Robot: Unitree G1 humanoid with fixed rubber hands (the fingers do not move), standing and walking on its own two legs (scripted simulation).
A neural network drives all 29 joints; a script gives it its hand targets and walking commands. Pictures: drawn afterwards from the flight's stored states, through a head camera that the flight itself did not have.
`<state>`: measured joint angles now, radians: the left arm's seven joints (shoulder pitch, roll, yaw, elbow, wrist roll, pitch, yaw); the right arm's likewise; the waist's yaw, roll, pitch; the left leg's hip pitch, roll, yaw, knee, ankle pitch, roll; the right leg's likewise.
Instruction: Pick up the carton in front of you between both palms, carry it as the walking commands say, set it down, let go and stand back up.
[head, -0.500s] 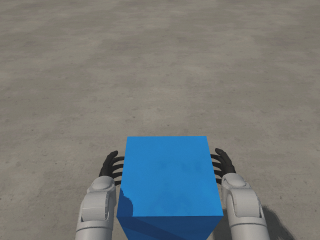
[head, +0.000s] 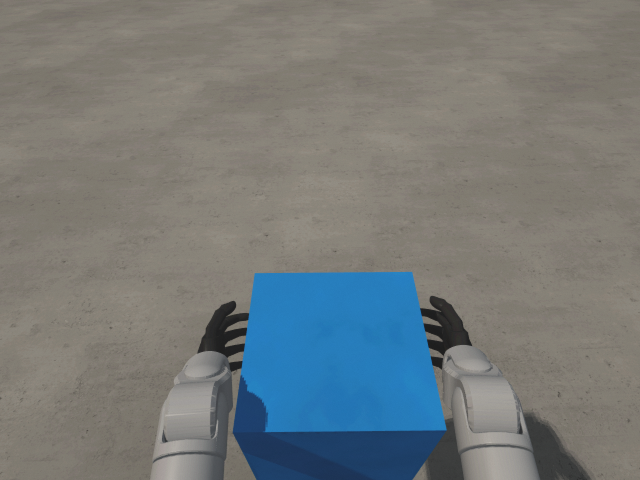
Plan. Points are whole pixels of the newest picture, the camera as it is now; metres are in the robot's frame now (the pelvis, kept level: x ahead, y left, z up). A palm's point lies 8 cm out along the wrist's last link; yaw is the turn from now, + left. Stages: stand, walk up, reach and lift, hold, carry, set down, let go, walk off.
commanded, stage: carry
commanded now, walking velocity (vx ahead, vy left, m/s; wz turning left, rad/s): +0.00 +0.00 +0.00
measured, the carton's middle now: (333, 385) +0.29 +0.00 -0.04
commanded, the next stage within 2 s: hold in 0.08 s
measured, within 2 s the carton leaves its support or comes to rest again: neither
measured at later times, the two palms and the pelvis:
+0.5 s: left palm (232, 348) +0.29 +0.13 +0.05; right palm (485, 391) +0.23 -0.17 +0.05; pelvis -0.01 +0.04 +0.01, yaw -12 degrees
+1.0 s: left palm (247, 360) +0.34 +0.13 -0.07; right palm (448, 389) +0.29 -0.16 -0.07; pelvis -0.03 +0.07 -0.03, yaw -12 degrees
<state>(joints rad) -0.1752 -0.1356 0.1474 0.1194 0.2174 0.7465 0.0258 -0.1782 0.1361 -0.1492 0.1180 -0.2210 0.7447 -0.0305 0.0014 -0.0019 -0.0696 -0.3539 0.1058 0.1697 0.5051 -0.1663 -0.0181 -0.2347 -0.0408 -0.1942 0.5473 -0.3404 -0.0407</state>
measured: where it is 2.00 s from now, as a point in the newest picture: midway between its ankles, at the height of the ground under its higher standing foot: outside the picture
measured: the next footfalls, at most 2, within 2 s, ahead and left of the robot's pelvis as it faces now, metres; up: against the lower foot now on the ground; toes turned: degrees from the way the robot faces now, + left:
none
